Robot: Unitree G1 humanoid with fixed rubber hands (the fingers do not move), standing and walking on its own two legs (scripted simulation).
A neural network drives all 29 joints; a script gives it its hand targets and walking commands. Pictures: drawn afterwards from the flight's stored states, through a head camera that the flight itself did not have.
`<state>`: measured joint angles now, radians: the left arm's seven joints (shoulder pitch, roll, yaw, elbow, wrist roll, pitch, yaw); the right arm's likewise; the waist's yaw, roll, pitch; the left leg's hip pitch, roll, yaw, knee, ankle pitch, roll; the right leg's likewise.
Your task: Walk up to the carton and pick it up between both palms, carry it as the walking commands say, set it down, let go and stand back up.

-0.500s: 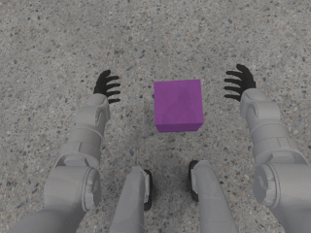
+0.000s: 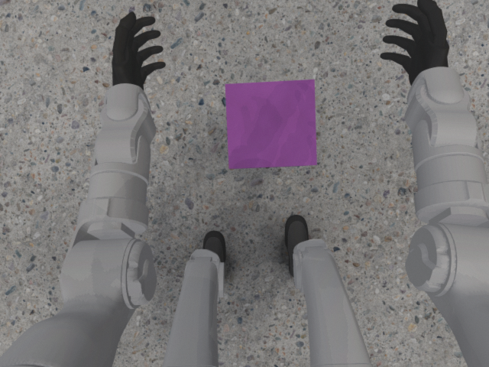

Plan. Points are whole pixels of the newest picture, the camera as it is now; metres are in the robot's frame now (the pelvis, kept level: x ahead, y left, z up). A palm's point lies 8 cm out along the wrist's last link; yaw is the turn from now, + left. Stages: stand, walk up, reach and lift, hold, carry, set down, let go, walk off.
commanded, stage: reach and lift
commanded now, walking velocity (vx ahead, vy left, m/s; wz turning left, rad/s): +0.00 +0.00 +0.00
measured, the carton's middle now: (268, 131) +0.48 -0.05 -0.54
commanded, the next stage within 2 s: none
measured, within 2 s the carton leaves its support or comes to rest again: neither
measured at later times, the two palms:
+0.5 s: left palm (168, 112) +0.49 +0.15 -0.26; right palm (376, 101) +0.48 -0.23 -0.25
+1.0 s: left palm (182, 127) +0.48 +0.15 -0.38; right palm (346, 114) +0.48 -0.22 -0.38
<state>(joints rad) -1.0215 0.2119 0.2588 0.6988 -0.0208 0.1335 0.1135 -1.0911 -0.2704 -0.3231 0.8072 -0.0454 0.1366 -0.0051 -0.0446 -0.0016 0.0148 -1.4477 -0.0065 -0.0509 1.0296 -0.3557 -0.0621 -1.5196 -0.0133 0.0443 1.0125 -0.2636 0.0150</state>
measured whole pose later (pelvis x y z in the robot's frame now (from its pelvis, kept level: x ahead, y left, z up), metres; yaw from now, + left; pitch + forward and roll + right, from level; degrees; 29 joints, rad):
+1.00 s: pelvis -0.05 +0.01 -0.22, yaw +1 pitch +43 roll +4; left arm -1.30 0.24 0.24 1.03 -0.07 0.09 0.15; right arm -1.38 -0.38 -0.17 1.07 0.10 0.10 -0.07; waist -0.01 0.04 0.17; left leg -2.10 -0.04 -0.03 1.95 -0.61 -0.08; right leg -2.21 0.03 0.11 1.91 -0.46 0.06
